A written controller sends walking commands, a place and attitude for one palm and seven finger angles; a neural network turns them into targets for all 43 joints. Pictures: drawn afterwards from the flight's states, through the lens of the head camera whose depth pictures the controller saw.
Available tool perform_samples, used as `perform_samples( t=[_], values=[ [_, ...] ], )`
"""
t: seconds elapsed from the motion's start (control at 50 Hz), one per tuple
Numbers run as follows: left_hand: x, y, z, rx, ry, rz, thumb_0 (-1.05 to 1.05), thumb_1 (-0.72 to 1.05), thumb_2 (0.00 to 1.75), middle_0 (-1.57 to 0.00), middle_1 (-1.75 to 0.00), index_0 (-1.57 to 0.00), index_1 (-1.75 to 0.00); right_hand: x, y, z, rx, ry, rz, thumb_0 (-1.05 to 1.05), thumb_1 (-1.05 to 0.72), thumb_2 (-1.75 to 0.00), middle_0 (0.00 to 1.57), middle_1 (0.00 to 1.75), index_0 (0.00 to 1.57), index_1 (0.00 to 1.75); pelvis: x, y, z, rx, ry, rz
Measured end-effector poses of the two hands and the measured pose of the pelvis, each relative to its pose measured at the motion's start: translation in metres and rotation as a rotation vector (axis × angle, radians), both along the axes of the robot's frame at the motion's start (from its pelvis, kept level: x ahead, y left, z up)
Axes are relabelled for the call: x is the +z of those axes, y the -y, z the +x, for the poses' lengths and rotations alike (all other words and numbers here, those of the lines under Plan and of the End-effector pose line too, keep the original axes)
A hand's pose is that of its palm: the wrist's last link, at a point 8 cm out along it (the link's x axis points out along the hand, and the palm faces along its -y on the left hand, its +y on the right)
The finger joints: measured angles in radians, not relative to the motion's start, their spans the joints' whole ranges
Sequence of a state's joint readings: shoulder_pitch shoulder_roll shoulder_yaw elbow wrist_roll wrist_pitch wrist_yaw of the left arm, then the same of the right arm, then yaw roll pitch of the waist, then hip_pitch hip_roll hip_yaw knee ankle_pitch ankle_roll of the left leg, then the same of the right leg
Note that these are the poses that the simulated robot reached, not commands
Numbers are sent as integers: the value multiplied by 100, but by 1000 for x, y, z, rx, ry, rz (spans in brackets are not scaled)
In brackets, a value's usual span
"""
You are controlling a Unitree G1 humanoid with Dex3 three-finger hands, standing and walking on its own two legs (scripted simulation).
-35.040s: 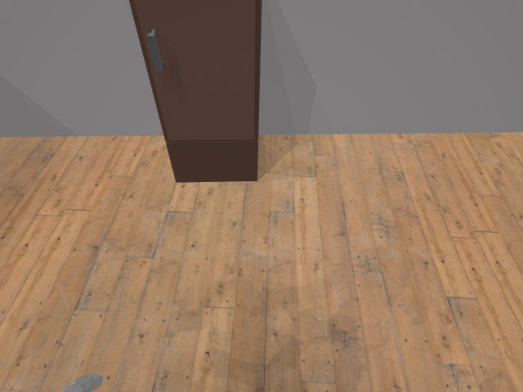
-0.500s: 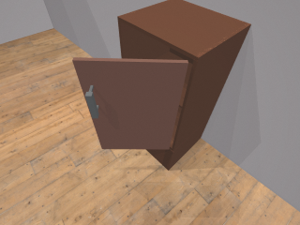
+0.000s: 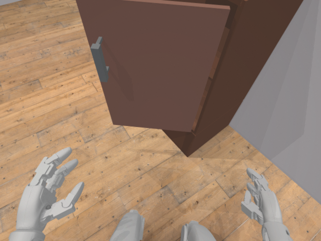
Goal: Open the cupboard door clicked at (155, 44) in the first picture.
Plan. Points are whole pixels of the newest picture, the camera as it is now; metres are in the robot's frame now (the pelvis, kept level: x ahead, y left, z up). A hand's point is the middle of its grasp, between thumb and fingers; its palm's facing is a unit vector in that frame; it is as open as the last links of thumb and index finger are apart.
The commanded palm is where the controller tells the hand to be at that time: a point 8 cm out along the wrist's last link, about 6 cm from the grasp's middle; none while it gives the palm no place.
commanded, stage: raise the hand with hooked fingers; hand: left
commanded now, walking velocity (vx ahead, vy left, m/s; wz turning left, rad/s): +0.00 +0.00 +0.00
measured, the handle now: (102, 59) +0.60 +0.26 +0.06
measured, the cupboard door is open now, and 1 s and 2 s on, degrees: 46 46 46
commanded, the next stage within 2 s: move the hooked fingers beside the handle in 1.60 s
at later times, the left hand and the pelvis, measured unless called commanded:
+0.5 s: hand (58, 169) +0.24 +0.26 +0.05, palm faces +0.03 -1.00 -0.05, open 12.1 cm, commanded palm +0.22 +0.31 +0.06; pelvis +0.00 +0.03 +0.02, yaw -1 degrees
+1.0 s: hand (39, 145) +0.28 +0.30 +0.07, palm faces +0.04 -1.00 -0.05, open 14.0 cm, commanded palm +0.26 +0.35 +0.08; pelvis +0.00 +0.04 +0.03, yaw -1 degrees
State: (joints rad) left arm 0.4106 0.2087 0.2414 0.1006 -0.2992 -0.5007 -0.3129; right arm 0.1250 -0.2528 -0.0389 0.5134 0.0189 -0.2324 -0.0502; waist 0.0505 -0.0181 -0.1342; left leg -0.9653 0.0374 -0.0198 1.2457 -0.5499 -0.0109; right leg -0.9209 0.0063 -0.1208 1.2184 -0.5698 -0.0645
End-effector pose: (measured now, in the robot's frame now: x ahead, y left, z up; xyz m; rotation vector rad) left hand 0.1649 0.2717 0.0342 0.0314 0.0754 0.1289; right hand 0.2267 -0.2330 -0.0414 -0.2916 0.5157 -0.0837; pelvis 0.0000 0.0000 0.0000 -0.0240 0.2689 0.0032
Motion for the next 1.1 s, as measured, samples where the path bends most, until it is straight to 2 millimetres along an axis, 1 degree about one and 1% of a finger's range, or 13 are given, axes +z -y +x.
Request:
perform_samples(
  t=[0.04,0.08,0.16,0.2,0.26,0.32,0.36,0.44,0.52,0.68,0.8,0.92,1.1],
  values=[
    [9,-2,6,-22,39,23,2,46,72,-23,-58,-23,-57,-9,-7,-7,7,-40,12,2,-91,-89,19,30,20,30,0,1,-1,7,-5,-10],
    [14,-3,16,-58,58,32,2,42,70,-23,-61,-23,-60,-19,-14,-18,4,-85,28,2,-90,-89,20,30,21,30,0,0,-2,11,-10,-18],
    [14,-9,40,-117,18,13,2,32,66,-24,-67,-24,-66,-32,-20,-45,-35,-168,64,2,-90,-89,20,30,21,30,4,-3,-4,6,-16,-22],
    [15,-12,47,-123,-10,0,1,28,64,-24,-70,-24,-69,-33,-20,-59,-66,-198,75,2,-90,-89,20,30,21,30,7,-5,-3,-1,-15,-20],
    [20,-17,52,-108,-24,-1,1,21,61,-25,-74,-25,-74,-31,-17,-77,-109,-228,76,2,-90,-89,20,30,21,31,13,-10,-2,-10,-15,-15],
    [25,-23,53,-89,-8,9,1,14,58,-25,-79,-25,-78,-27,-12,-89,-134,-246,57,2,-90,-89,20,30,21,30,16,-15,-1,-15,-14,-12],
    [26,-27,52,-82,5,15,1,9,56,-26,-82,-26,-81,-25,-8,-94,-142,-252,38,2,-90,-89,20,30,21,30,17,-18,-1,-16,-14,-13],
    [25,-33,52,-88,18,20,1,0,52,-26,-88,-26,-87,-19,-3,-95,-142,-247,-3,2,-90,-89,20,30,21,30,17,-25,-2,-14,-12,-16],
    [24,-38,55,-97,25,18,1,-9,48,-27,-94,-27,-93,-11,-4,-87,-129,-224,-29,2,-90,-89,20,30,21,30,18,-30,-3,-11,-8,-21],
    [32,-56,66,-89,43,20,0,-28,40,-28,-106,-28,-105,1,-24,-67,-77,-178,-21,2,-90,-89,20,30,21,30,22,-37,-2,-5,1,-31],
    [39,-68,75,-92,40,24,0,-41,35,-29,-114,-29,-113,4,-39,-59,-44,-172,0,2,-90,-89,20,30,21,30,26,-41,1,-3,5,-35],
    [43,-80,85,-84,39,24,0,-47,32,-30,-118,-30,-118,2,-42,-62,-39,-197,2,2,-90,-89,20,30,21,31,28,-42,2,-2,6,-37],
    [47,-91,104,-91,40,17,-1,-50,31,-30,-120,-30,-119,0,-29,-77,-79,-254,-23,2,-90,-89,20,30,21,31,30,-40,4,-8,4,-35]
  ],
)
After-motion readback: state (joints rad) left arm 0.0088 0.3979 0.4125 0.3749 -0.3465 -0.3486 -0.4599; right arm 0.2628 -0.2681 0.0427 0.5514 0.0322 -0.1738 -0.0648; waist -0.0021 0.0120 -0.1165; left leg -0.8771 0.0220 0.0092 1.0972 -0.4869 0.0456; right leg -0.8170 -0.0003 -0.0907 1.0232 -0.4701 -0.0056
